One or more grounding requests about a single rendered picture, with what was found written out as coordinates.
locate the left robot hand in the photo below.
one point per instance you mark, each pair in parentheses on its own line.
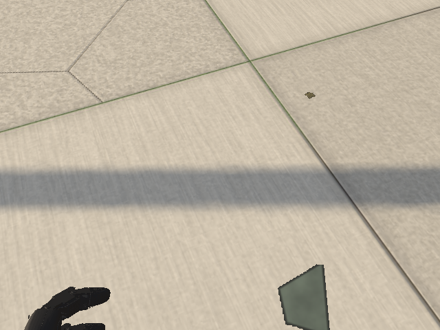
(65,304)

